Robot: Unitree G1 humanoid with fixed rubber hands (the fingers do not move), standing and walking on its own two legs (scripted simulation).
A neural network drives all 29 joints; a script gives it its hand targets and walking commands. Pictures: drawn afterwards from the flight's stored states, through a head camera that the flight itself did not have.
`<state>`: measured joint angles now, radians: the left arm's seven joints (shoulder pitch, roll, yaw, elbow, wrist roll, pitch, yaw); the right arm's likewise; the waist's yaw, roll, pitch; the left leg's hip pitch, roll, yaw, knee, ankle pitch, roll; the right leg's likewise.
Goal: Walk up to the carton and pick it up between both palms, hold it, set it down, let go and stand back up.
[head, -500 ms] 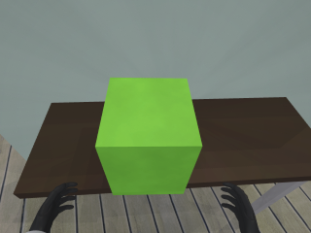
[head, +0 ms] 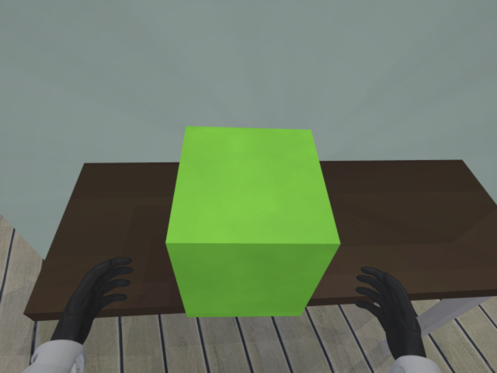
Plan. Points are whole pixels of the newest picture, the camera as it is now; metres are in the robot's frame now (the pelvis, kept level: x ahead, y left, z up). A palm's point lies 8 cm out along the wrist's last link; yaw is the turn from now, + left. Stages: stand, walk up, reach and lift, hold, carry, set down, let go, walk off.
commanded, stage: reach and lift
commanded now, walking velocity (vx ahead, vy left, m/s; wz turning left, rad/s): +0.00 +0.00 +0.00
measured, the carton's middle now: (246, 226) +0.35 +0.00 +0.05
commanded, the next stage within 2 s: none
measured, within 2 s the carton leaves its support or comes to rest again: neither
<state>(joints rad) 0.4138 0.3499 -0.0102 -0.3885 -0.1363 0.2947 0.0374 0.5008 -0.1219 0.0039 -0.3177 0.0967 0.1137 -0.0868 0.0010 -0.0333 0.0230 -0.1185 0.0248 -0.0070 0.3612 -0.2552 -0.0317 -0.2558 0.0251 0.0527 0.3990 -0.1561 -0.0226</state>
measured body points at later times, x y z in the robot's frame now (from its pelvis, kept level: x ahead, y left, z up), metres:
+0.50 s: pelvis -0.01 +0.00 +0.00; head +0.01 +0.00 +0.45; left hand +0.27 +0.19 +0.11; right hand +0.25 -0.20 +0.11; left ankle -0.04 +0.14 -0.74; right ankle +0.03 -0.11 -0.74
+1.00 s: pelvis -0.01 +0.00 +0.00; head +0.00 +0.00 +0.45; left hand +0.33 +0.19 +0.17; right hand +0.31 -0.20 +0.16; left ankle -0.04 +0.14 -0.74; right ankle +0.03 -0.11 -0.74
